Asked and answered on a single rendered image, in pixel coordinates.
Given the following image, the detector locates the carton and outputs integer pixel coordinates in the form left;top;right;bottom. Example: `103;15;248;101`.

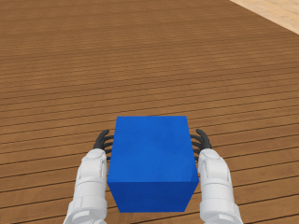
107;116;199;213

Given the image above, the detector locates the right robot hand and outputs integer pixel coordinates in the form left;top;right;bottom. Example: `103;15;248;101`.
190;129;212;161

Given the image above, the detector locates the robot left forearm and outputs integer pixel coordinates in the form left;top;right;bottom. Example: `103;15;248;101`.
63;148;107;224

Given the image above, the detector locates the left robot hand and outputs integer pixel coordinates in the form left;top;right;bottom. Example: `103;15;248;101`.
93;129;114;161

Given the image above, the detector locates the robot right forearm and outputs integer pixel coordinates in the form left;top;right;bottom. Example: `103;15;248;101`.
198;148;243;224

